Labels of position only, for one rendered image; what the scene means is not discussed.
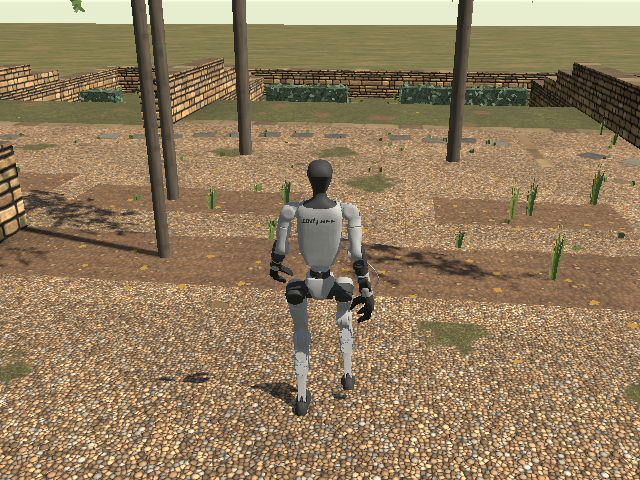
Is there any robot left upper arm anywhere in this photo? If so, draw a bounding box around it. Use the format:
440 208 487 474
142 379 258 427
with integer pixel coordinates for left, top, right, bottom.
274 202 299 255

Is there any robot left shin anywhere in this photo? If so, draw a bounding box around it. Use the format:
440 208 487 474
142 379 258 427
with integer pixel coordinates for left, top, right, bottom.
293 331 309 402

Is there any robot right forearm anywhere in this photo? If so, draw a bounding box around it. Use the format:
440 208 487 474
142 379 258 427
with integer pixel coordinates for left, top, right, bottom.
353 246 373 298

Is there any robot head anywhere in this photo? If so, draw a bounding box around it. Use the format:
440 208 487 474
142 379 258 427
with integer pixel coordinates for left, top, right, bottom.
303 159 337 209

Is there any robot right upper arm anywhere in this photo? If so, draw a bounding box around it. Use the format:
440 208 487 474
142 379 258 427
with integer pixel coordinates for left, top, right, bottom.
341 203 363 261

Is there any right robot hand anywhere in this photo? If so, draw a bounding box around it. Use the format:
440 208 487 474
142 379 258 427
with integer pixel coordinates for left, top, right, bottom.
350 295 374 323

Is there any robot left forearm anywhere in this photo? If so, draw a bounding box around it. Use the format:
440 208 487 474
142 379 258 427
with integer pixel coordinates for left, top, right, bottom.
270 240 285 271

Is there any left robot hand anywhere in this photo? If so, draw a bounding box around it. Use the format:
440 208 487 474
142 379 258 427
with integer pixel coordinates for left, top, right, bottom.
269 265 293 283

